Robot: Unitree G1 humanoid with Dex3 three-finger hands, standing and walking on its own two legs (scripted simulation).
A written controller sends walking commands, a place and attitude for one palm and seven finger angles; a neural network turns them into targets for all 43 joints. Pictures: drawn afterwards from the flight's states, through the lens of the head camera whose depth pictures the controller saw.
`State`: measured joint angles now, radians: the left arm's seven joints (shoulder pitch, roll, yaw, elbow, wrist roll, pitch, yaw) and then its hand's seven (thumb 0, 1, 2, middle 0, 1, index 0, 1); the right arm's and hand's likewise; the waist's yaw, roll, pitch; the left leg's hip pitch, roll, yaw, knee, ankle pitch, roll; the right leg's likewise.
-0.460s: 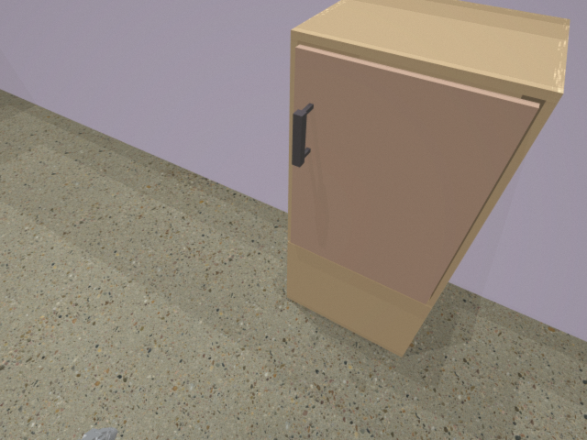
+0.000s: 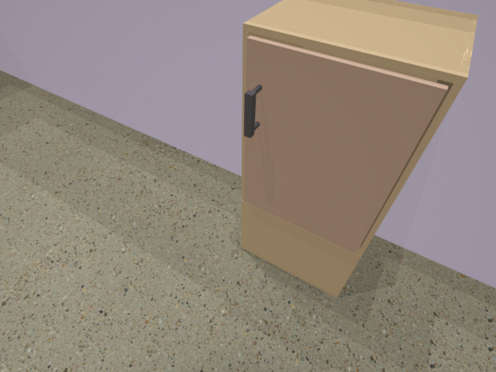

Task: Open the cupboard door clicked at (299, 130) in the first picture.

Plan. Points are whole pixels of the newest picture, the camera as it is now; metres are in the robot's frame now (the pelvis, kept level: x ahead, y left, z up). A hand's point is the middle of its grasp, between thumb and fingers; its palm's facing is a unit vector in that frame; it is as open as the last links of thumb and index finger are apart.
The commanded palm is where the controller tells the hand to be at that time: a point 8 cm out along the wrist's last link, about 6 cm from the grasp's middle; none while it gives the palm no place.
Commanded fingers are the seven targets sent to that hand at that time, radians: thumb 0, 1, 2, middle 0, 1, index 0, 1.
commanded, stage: stand and wait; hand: left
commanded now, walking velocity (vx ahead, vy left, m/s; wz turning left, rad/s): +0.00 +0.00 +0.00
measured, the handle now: (253, 111) +0.72 +0.03 +0.03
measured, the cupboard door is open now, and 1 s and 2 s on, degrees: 0 0 0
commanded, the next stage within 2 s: look at it before walking up in 0.36 s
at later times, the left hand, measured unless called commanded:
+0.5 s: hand out of the picture +0.08 +0.24 -0.15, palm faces -0.03 -0.94 -0.34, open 7.4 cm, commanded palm none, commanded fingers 0.00 0.90 0.90 -0.20 -0.30 -0.20 -0.30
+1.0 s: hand out of the picture +0.08 +0.24 -0.15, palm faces -0.02 -0.94 -0.33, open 7.4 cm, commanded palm none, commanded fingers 0.00 0.90 0.90 -0.20 -0.30 -0.20 -0.30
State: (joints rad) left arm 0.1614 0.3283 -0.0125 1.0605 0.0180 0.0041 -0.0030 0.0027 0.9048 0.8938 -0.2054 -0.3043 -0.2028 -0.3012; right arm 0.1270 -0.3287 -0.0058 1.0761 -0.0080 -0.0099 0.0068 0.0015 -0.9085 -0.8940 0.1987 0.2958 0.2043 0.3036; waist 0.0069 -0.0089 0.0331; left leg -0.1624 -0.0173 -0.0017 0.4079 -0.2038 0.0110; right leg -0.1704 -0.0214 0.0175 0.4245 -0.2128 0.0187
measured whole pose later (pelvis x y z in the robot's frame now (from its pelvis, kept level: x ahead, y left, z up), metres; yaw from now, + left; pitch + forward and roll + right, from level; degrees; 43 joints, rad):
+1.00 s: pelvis +0.01 -0.01 +0.00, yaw +0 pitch -2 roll +0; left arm 0.13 0.34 -0.01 1.09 0.02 0.00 0.00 0.00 0.91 0.89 -0.20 -0.30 -0.20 -0.30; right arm 0.11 -0.33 0.00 1.12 -0.01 -0.02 0.00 0.00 -0.91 -0.89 0.20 0.30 0.20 0.30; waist 0.01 -0.01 0.04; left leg -0.13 0.00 -0.01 0.35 -0.19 -0.01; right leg -0.13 0.00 0.01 0.36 -0.20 0.00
